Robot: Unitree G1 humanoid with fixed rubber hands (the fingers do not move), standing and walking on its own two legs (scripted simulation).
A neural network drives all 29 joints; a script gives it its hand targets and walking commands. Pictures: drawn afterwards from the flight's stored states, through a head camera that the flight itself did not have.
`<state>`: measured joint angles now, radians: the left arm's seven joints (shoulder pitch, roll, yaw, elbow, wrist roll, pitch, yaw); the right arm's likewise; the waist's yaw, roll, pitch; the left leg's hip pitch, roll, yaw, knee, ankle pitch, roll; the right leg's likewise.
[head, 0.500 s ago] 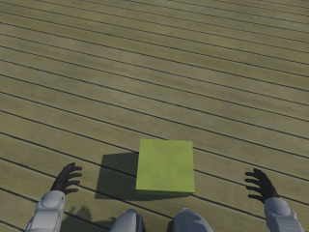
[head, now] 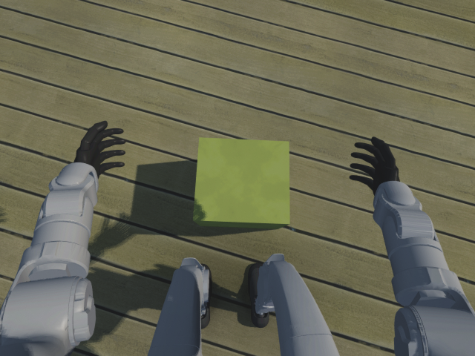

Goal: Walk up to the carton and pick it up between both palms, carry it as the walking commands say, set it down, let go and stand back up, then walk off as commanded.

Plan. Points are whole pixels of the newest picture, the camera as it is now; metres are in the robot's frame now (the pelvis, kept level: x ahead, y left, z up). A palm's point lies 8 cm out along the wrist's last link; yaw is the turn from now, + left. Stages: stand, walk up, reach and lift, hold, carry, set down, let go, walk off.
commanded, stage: reach and lift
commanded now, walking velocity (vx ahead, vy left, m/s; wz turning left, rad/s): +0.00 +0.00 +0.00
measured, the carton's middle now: (241, 186) +0.47 -0.04 -0.56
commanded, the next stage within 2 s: none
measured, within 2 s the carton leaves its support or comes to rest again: neither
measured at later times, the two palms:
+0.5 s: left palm (127, 137) +0.50 +0.21 -0.15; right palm (361, 148) +0.45 -0.26 -0.14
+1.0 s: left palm (147, 166) +0.48 +0.21 -0.31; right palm (329, 174) +0.44 -0.25 -0.31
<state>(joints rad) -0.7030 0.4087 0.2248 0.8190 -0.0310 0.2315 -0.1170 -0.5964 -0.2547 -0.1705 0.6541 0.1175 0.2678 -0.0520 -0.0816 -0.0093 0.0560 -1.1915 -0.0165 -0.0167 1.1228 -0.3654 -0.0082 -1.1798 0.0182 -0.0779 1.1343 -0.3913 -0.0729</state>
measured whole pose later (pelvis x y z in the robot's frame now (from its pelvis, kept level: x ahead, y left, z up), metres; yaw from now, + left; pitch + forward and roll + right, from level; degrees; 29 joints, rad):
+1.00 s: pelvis -0.03 +0.01 -0.18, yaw -1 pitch +49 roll +2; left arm -1.06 0.39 0.26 0.88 -0.08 0.14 -0.03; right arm -1.01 -0.33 -0.26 0.82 0.14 0.15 -0.01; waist -0.05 -0.01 -0.04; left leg -2.09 -0.03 0.01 1.73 -0.49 -0.01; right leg -2.10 0.05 -0.03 1.75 -0.49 -0.05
